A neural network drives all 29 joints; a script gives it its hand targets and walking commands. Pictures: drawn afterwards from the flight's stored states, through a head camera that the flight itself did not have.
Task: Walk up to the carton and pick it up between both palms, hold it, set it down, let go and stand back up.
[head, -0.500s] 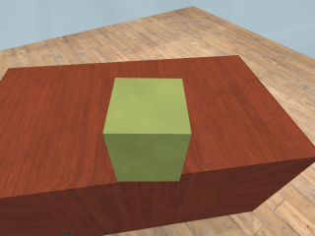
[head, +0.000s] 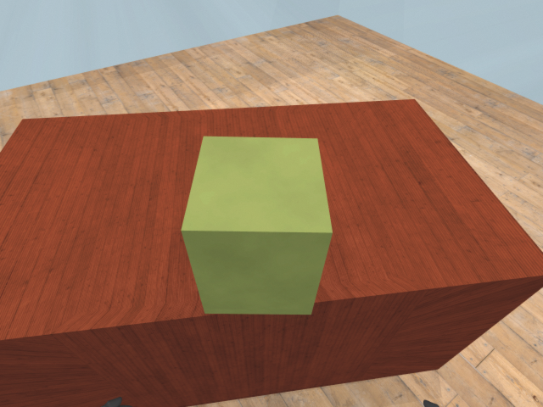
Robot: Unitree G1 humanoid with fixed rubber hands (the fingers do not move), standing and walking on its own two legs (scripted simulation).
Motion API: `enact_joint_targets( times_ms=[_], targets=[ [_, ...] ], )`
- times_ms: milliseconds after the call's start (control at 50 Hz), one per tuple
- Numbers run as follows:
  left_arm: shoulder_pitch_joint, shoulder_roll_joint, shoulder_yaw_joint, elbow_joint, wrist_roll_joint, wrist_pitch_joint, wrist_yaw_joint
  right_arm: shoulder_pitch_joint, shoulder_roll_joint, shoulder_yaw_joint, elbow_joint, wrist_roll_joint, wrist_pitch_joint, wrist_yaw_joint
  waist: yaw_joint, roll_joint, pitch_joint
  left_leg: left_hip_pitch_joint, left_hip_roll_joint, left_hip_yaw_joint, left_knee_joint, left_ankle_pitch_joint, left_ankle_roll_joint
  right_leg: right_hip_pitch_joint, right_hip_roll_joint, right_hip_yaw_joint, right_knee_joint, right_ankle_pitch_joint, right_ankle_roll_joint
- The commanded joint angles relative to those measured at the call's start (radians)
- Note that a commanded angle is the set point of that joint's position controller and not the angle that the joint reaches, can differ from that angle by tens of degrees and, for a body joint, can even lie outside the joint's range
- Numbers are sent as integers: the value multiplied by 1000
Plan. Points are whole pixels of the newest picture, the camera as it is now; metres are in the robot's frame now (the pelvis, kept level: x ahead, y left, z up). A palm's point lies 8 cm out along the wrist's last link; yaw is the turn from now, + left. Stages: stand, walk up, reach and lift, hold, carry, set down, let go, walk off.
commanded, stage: stand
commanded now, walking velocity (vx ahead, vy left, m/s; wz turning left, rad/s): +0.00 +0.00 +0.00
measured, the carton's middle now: (259, 228) +0.42 +0.03 +0.01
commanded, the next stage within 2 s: none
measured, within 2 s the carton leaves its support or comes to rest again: neither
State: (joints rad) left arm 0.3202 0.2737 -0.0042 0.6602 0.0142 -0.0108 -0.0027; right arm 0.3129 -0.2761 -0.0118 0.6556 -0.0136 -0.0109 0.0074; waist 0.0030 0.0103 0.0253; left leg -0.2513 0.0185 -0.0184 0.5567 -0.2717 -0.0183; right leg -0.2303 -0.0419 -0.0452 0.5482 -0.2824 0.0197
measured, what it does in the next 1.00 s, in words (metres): stands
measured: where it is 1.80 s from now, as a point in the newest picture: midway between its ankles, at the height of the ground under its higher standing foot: outside the picture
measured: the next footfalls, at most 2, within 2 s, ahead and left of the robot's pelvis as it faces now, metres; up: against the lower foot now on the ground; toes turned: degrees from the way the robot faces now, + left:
none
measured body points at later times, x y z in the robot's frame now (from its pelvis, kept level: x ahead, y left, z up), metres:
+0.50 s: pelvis +0.00 +0.00 +0.00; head +0.01 +0.00 +0.45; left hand +0.09 +0.26 -0.11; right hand +0.10 -0.26 -0.11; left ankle +0.02 +0.13 -0.73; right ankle +0.01 -0.13 -0.73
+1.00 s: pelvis +0.01 +0.00 +0.00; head +0.01 +0.00 +0.45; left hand +0.10 +0.26 -0.11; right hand +0.10 -0.27 -0.11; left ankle +0.02 +0.13 -0.73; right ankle +0.01 -0.13 -0.73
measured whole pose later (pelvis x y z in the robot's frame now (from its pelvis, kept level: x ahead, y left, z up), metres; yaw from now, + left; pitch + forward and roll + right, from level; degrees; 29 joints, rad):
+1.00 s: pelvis +0.01 +0.00 +0.00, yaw +0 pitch -2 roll +0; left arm 0.32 0.28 0.00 0.69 0.01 -0.01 0.00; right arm 0.31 -0.28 0.00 0.69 -0.01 0.00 0.00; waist 0.00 0.00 0.03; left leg -0.24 0.03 -0.01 0.55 -0.27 -0.02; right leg -0.23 -0.04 -0.04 0.55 -0.29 0.01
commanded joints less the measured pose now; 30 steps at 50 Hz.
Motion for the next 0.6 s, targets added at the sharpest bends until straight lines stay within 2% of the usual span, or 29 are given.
enact_joint_targets(
  times_ms=[0, 40, 60, 140, 160, 180, 220, 260, 300, 320, 380, 400, 440, 580],
  targets=[
    [17, 124, 35, -65, 0, -15, 3, 17, -113, -33, -64, 0, -15, -1, 2, -13, 35, -53, 57, -69, -116, 55, 37, -16, -61, 73, -124, 39, -42],
    [16, 122, 34, -65, -2, -15, 2, 21, -119, -34, -65, 0, -16, -2, -3, -23, 35, -51, 56, -68, -118, 63, 36, -15, -59, 70, -125, 33, -42],
    [24, 120, 36, -63, -1, -17, 3, 12, -118, -34, -66, -2, -16, -3, 5, -11, 23, -36, 55, -71, -117, 60, 38, -12, -62, 75, -121, 35, -42],
    [24, 124, 38, -62, 0, -17, 0, 12, -116, -35, -66, -1, -17, -2, 2, 14, 5, -36, 55, -68, -119, 45, 37, -7, -58, 68, -123, 25, -38],
    [32, 124, 38, -62, 1, -16, 0, 6, -117, -37, -66, -2, -18, -3, 9, 13, 15, -48, 52, -70, -119, 27, 37, -10, -57, 67, -125, 13, -35],
    [26, 129, 38, -62, -2, -17, 1, 11, -114, -35, -65, -1, -17, -1, 1, -25, 18, -39, 55, -72, -117, 29, 40, -19, -62, 70, -125, 5, -40],
    [36, 126, 36, -58, -2, -17, 2, 13, -121, -36, -59, -1, -16, -1, 5, -13, 2, -24, 54, -66, -111, 33, 37, -23, -63, 76, -132, -10, -43],
    [30, 128, 37, -58, -2, -16, 1, 19, -117, -37, -62, -1, -17, -1, 2, -26, 15, -23, 55, -68, -105, 33, 34, -43, -63, 78, -134, -9, -41],
    [28, 126, 38, -65, 0, -15, 2, 26, -114, -38, -53, 1, -16, -1, -1, 10, 25, -57, 52, -72, -126, -2, 34, -30, -55, 75, -129, -26, -41],
    [33, 124, 39, -63, -1, -14, 2, 22, -116, -36, -55, -2, -15, -1, 1, -6, 24, -65, 54, -76, -130, -24, 34, -25, -55, 75, -133, -42, -41],
    [45, 118, 38, -55, -1, -16, 0, 11, -115, -36, -57, -5, -17, -3, 9, -10, 25, -46, 57, -71, -116, 35, 38, -25, -62, 76, -125, 14, -43],
    [37, 136, 40, -49, -3, -16, 1, 20, -111, -32, -50, -1, -15, -3, -3, -24, -11, -17, 57, -70, -103, 68, 41, -20, -62, 82, -113, 40, -46],
    [35, 129, 39, -51, -4, -15, 2, 19, -117, -32, -49, 0, -13, -4, -1, -7, -15, -13, 60, -69, -99, 92, 43, -14, -61, 79, -106, 62, -46],
    [36, 130, 39, -43, -5, -9, 2, 14, -118, -28, -44, 2, -8, -6, 1, -4, 10, -27, 60, -65, -102, 97, 41, -16, -60, 80, -107, 73, -45]
  ],
)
